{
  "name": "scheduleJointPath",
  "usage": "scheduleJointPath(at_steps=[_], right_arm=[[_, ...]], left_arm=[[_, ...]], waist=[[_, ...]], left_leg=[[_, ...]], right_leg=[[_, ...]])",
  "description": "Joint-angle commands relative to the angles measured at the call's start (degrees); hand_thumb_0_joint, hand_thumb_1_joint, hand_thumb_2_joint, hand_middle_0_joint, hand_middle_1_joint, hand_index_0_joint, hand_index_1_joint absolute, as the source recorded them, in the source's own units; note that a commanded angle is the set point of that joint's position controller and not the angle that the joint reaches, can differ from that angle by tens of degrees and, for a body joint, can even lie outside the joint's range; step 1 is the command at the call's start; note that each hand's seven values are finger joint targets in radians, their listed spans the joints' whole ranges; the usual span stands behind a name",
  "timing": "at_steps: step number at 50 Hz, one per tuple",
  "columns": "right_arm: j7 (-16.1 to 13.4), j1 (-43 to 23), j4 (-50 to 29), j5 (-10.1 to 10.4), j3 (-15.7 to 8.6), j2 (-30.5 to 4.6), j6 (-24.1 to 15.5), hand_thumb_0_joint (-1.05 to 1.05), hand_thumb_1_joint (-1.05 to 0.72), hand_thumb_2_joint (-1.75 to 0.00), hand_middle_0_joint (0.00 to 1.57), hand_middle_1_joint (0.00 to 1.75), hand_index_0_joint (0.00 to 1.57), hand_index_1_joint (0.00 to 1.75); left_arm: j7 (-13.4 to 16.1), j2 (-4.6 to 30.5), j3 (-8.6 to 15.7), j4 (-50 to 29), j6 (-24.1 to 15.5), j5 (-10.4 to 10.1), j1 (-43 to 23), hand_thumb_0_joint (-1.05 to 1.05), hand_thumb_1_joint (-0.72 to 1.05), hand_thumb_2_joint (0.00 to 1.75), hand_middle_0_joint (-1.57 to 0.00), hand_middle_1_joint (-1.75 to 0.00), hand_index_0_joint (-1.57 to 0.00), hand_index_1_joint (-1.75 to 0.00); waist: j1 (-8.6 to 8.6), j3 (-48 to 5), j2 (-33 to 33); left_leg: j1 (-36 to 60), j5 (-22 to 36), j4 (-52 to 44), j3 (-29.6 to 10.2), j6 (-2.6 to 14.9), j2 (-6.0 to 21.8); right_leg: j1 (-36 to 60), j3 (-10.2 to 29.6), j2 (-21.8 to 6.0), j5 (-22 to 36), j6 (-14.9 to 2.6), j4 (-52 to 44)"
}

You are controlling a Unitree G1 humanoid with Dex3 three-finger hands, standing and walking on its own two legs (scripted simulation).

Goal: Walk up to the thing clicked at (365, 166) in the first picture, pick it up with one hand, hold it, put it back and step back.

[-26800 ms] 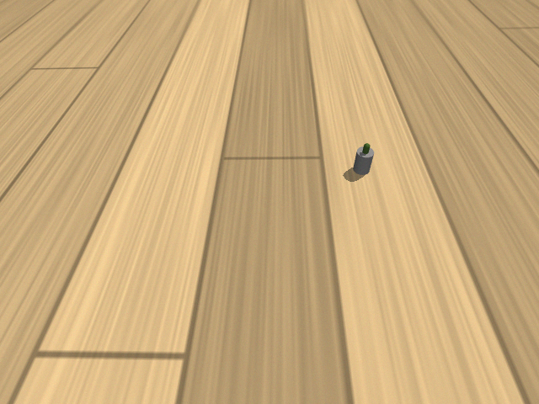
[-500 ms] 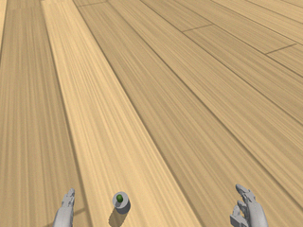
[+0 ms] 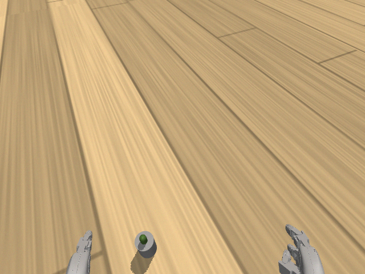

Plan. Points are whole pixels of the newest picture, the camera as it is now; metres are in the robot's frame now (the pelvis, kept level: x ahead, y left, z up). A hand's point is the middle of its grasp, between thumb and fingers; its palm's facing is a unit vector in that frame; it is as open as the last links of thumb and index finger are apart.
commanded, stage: home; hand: left
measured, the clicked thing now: (145, 243) +0.39 +0.21 -0.63
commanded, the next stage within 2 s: stand in 0.80 s
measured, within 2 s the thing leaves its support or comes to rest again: neither
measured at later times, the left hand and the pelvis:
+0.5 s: hand (105, 273) +0.17 +0.19 -0.06, palm faces +0.10 -0.95 -0.28, open 17.5 cm; pelvis +0.00 +0.01 +0.00, yaw +0 degrees
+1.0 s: hand out of the picture +0.16 +0.19 -0.06, palm faces +0.10 -0.95 -0.28, open 17.0 cm; pelvis +0.00 +0.01 +0.00, yaw +0 degrees
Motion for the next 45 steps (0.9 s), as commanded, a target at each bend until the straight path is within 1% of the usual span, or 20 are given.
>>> scheduleJointPath(at_steps=[1, 3, 4, 5, 9, 11, 12, 15, 19, 20, 21, 24, 25, 26, 27, 31, 32, 33, 41, 45], right_arm=[[-0.7, -4.3, -9.5, -0.3, -2.5, -6.2, -3.3, 0.00, -0.90, -0.90, 0.20, 0.30, 0.20, 0.30], [-0.8, -4.4, -9.5, -0.3, -2.3, -6.0, -3.5, 0.00, -0.90, -0.90, 0.20, 0.30, 0.20, 0.30], [-0.8, -4.4, -9.4, -0.3, -2.2, -6.0, -3.6, 0.00, -0.90, -0.90, 0.20, 0.30, 0.20, 0.30], [-0.9, -4.3, -9.4, -0.2, -2.3, -6.0, -3.6, 0.00, -0.90, -0.90, 0.20, 0.30, 0.20, 0.30], [-0.8, -4.1, -9.1, -0.3, -2.4, -6.2, -3.7, 0.00, -0.90, -0.90, 0.20, 0.30, 0.20, 0.30], [-0.9, -4.0, -9.1, -0.2, -2.4, -6.2, -3.8, 0.00, -0.90, -0.90, 0.20, 0.30, 0.20, 0.30], [-0.8, -4.1, -9.0, -0.3, -2.4, -6.2, -3.8, 0.00, -0.90, -0.90, 0.20, 0.30, 0.20, 0.30], [-0.8, -4.3, -9.1, -0.3, -2.3, -6.1, -3.9, 0.00, -0.90, -0.90, 0.20, 0.30, 0.20, 0.30], [-0.8, -4.2, -9.0, -0.3, -2.4, -6.2, -4.0, 0.00, -0.90, -0.90, 0.20, 0.30, 0.20, 0.30], [-0.8, -4.0, -8.8, -0.3, -2.3, -6.1, -4.0, 0.00, -0.90, -0.90, 0.20, 0.30, 0.20, 0.30], [-0.7, -4.3, -8.8, -0.4, -2.3, -6.1, -4.0, 0.00, -0.90, -0.90, 0.20, 0.30, 0.20, 0.30], [-0.7, -4.1, -9.0, -0.5, -2.5, -6.2, -4.0, 0.00, -0.90, -0.90, 0.20, 0.30, 0.20, 0.30], [-0.6, -4.2, -8.9, -0.4, -2.4, -6.3, -4.1, 0.00, -0.90, -0.90, 0.20, 0.30, 0.20, 0.30], [-0.6, -4.0, -9.0, -0.4, -2.4, -6.2, -4.1, 0.00, -0.90, -0.90, 0.20, 0.30, 0.20, 0.30], [-0.7, -4.2, -8.8, -0.6, -2.4, -6.0, -4.0, 0.00, -0.90, -0.90, 0.20, 0.30, 0.20, 0.30], [-0.7, -4.5, -9.1, -0.4, -2.2, -6.0, -4.2, 0.00, -0.90, -0.90, 0.20, 0.30, 0.20, 0.30], [-0.8, -4.2, -9.0, -0.4, -2.3, -6.0, -4.2, 0.00, -0.90, -0.90, 0.20, 0.30, 0.20, 0.30], [-0.8, -4.4, -9.2, -0.5, -2.3, -6.1, -4.3, 0.00, -0.90, -0.90, 0.20, 0.30, 0.20, 0.30], [-0.6, -4.4, -8.9, -0.5, -2.2, -6.1, -4.3, 0.00, -0.90, -0.90, 0.20, 0.30, 0.20, 0.30], [-0.6, -4.3, -8.8, -0.5, -2.3, -6.2, -4.4, 0.00, -0.90, -0.90, 0.20, 0.30, 0.20, 0.30]], left_arm=[[0.9, 6.3, 3.7, -10.8, -2.9, 0.2, -2.4, 0.00, -0.57, 0.05, -0.05, -0.05, -0.05, -0.05], [0.8, 6.0, 3.1, -10.4, -2.8, 0.2, -2.7, 0.00, -0.56, 0.05, -0.05, -0.05, -0.05, -0.05], [0.9, 6.9, 4.1, -11.6, -2.9, 0.2, -2.6, 0.00, -0.56, 0.05, -0.05, -0.06, -0.05, -0.06], [0.8, 5.9, 3.4, -9.9, -2.7, 0.3, -1.7, 0.00, -0.56, 0.05, -0.05, -0.05, -0.05, -0.05], [0.8, 5.5, 2.8, -10.2, -2.8, 0.4, -1.4, 0.00, -0.57, 0.04, -0.05, -0.05, -0.05, -0.05], [1.0, 6.9, 3.7, -13.1, -3.1, 0.3, -3.4, 0.00, -0.59, 0.03, -0.05, -0.05, -0.05, -0.05], [0.8, 5.3, 2.6, -9.9, -2.9, 0.4, -1.6, 0.00, -0.57, 0.04, -0.05, -0.05, -0.05, -0.05], [0.9, 6.0, 3.2, -10.5, -3.0, 0.3, -2.1, 0.00, -0.57, 0.04, -0.05, -0.05, -0.05, -0.05], [0.9, 6.0, 3.1, -10.5, -3.0, 0.4, -2.5, 0.00, -0.56, 0.05, -0.05, -0.06, -0.05, -0.05], [0.9, 6.5, 3.2, -12.8, -3.2, 0.3, -3.9, 0.00, -0.57, 0.04, -0.05, -0.05, -0.05, -0.05], [0.8, 4.9, 2.5, -8.9, -2.9, 0.4, -0.9, 0.00, -0.58, 0.04, -0.05, -0.05, -0.05, -0.05], [0.9, 5.8, 3.2, -10.8, -3.1, 0.4, -1.7, 0.00, -0.56, 0.05, -0.05, -0.06, -0.05, -0.05], [0.8, 5.5, 2.6, -9.4, -2.9, 0.3, -1.5, 0.00, -0.56, 0.05, -0.05, -0.06, -0.05, -0.05], [0.8, 6.1, 3.3, -11.2, -3.1, 0.4, -2.6, 0.00, -0.56, 0.05, -0.05, -0.06, -0.05, -0.06], [0.8, 5.6, 3.0, -10.0, -3.1, 0.4, -2.1, 0.00, -0.56, 0.05, -0.05, -0.06, -0.05, -0.06], [0.8, 6.6, 3.7, -11.2, -3.2, 0.4, -3.3, 0.00, -0.57, 0.05, -0.05, -0.05, -0.05, -0.05], [0.9, 7.1, 4.0, -12.7, -3.4, 0.4, -3.6, 0.00, -0.56, 0.05, -0.05, -0.06, -0.05, -0.06], [0.7, 5.5, 2.8, -9.9, -3.1, 0.4, -1.3, 0.00, -0.55, 0.05, -0.05, -0.06, -0.05, -0.06], [0.8, 5.9, 3.1, -10.8, -3.3, 0.4, -2.2, 0.00, -0.56, 0.05, -0.05, -0.06, -0.05, -0.05], [0.8, 5.6, 2.7, -10.4, -3.4, 0.4, -2.6, 0.00, -0.55, 0.06, -0.05, -0.06, -0.05, -0.06]], waist=[[0.03, -4.7, -1.2], [-0.18, -3.8, -1.7], [0.36, -4.4, -1.0], [0.26, -4.1, -1.5], [0.15, -4.6, -0.3], [0.43, -4.8, 0.9], [-0.08, -4.9, -0.4], [0.42, -4.1, -0.9], [0.13, -4.0, -0.8], [0.31, -3.7, 0.2], [0.20, -3.7, -0.9], [0.49, -5.2, -0.6], [0.33, -3.8, -0.5], [0.43, -4.8, 0.4], [0.08, -4.1, -0.7], [0.60, -3.7, -0.6], [0.68, -4.4, -0.5], [0.25, -5.0, -1.3], [0.72, -3.9, 1.3], [0.30, -3.6, 0.4]], left_leg=[[3.7, 9.7, -8.5, 2.3, 2.06, -2.5], [3.1, 8.7, -8.5, 2.3, 2.11, -2.6], [3.4, 9.1, -8.5, 2.2, 2.03, -2.5], [3.4, 9.2, -8.3, 2.4, 2.09, -2.6], [4.3, 10.3, -9.1, 1.8, 1.72, -2.2], [4.5, 10.6, -9.1, 1.9, 1.63, -2.3], [4.5, 10.8, -9.2, 1.6, 1.66, -2.2], [3.9, 11.0, -9.0, 1.7, 1.78, -2.2], [4.0, 10.3, -9.1, 1.9, 1.84, -2.2], [4.4, 10.3, -9.5, 1.8, 1.71, -2.1], [4.0, 10.4, -9.5, 1.6, 1.71, -2.1], [4.6, 12.3, -9.0, 1.6, 1.67, -2.1], [3.9, 11.5, -9.2, 1.7, 1.66, -2.1], [4.3, 11.1, -9.3, 1.7, 1.64, -2.1], [3.9, 11.0, -9.1, 1.7, 1.71, -2.1], [3.4, 8.3, -9.6, 1.8, 1.82, -2.2], [3.9, 8.5, -9.4, 2.0, 1.89, -2.3], [3.8, 9.3, -9.1, 1.9, 1.97, -2.3], [3.7, 8.9, -10.4, 1.3, 1.57, -2.0], [3.5, 9.1, -10.2, 1.3, 1.61, -2.0]], right_leg=[[3.7, 0.1, 1.1, 9.4, 0.00, -9.8], [3.3, 0.0, 1.0, 8.4, 0.12, -10.1], [4.0, 0.0, 1.0, 8.7, -0.01, -9.9], [3.7, 0.2, 0.9, 8.9, 0.07, -9.9], [3.8, -0.5, 1.5, 9.3, -0.37, -8.8], [3.7, -0.3, 1.3, 9.6, -0.41, -9.0], [4.0, -0.5, 1.6, 9.7, -0.44, -8.7], [3.9, -0.5, 1.4, 9.8, -0.39, -8.9], [3.4, -0.3, 1.4, 9.3, -0.31, -9.1], [3.4, -0.4, 1.4, 9.2, -0.44, -9.0], [3.7, -0.6, 1.6, 9.1, -0.49, -8.7], [4.6, -0.6, 1.5, 10.9, -0.47, -8.6], [3.8, -0.6, 1.6, 10.2, -0.40, -8.6], [4.0, -0.6, 1.5, 9.9, -0.51, -8.6], [3.9, -0.6, 1.5, 9.8, -0.35, -8.9], [3.4, -0.4, 1.3, 7.2, -0.38, -9.6], [3.7, -0.2, 1.2, 7.4, -0.33, -9.8], [4.2, -0.3, 1.3, 8.4, -0.22, -9.6], [3.8, -0.8, 1.6, 7.6, -0.73, -8.5], [3.4, -0.8, 1.7, 7.7, -0.65, -8.6]])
